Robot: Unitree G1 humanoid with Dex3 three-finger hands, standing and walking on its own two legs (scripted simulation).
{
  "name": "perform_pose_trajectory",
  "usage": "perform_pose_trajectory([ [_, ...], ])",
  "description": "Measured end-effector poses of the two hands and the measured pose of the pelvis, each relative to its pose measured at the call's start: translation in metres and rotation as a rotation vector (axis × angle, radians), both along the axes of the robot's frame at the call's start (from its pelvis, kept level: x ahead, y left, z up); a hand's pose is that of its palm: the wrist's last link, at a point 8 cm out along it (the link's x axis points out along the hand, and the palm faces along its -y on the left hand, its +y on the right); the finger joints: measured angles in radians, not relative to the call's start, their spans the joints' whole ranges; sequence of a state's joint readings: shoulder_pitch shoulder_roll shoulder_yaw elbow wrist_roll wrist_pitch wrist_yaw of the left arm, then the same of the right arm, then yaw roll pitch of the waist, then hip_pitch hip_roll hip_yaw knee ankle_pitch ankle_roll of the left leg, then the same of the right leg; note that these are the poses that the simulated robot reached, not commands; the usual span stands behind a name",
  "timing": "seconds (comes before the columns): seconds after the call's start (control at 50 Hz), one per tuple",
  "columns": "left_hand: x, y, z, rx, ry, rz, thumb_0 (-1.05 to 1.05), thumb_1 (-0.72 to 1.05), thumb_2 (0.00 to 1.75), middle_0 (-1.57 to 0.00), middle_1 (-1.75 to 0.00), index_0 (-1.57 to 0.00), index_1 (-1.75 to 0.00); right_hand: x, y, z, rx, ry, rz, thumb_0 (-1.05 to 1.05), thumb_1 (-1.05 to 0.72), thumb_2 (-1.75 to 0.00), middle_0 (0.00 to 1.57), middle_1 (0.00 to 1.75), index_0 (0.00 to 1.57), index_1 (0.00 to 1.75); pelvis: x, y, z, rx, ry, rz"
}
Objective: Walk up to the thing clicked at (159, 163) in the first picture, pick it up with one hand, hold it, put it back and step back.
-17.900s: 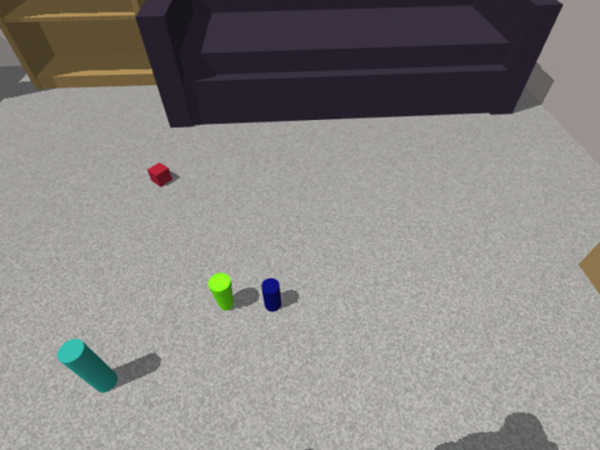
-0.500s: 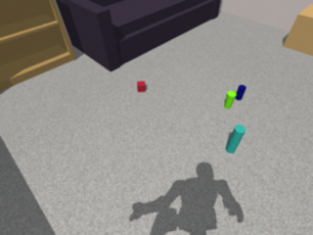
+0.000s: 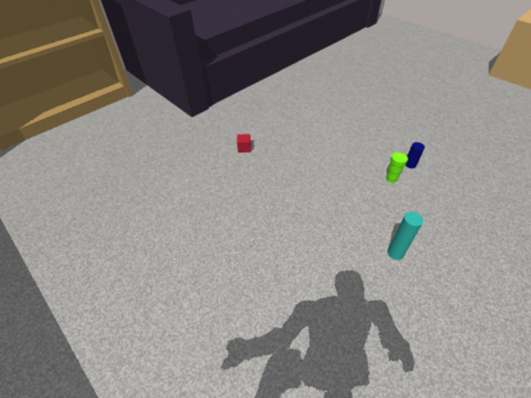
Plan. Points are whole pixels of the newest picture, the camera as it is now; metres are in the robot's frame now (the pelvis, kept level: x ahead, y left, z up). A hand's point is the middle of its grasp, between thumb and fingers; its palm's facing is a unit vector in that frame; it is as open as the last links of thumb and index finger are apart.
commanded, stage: stand
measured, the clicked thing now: (244, 143) +1.55 +0.14 -0.74
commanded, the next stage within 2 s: none
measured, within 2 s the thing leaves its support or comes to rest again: neither
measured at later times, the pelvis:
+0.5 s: pelvis +0.01 +0.00 +0.00, yaw +0 degrees
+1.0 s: pelvis +0.01 +0.00 +0.00, yaw +0 degrees
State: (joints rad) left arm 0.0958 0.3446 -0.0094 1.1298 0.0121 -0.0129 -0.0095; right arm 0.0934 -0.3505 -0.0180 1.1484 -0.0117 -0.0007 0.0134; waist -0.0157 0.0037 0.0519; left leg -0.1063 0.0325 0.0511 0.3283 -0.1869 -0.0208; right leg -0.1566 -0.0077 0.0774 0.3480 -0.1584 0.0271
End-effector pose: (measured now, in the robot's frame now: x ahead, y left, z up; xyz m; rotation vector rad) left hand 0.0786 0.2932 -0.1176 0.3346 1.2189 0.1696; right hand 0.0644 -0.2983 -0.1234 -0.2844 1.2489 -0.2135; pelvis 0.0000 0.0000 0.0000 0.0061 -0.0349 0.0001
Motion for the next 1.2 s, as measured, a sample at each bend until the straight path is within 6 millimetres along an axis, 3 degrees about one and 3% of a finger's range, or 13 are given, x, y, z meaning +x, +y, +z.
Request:
perform_pose_trajectory([
  [0.38, 0.013, -0.001, 0.002, 0.007, -0.009, 0.004, 0.01, 0.90, 0.90, -0.21, -0.30, -0.20, -0.30, 0.018, -0.003, 0.002, -0.003, -0.013, 0.008, 0.01, -0.90, -0.90, 0.20, 0.30, 0.21, 0.30, 0.011, -0.003, 0.001, -0.003, 0.001, 0.004],
  [1.2, 0.002, 0.000, 0.001, 0.008, 0.020, 0.016, 0.01, 0.90, 0.90, -0.21, -0.30, -0.20, -0.30, 0.011, -0.002, 0.000, -0.003, 0.016, 0.016, 0.01, -0.90, -0.90, 0.20, 0.30, 0.21, 0.30, 0.013, -0.003, 0.001, -0.003, 0.006, 0.008],
])
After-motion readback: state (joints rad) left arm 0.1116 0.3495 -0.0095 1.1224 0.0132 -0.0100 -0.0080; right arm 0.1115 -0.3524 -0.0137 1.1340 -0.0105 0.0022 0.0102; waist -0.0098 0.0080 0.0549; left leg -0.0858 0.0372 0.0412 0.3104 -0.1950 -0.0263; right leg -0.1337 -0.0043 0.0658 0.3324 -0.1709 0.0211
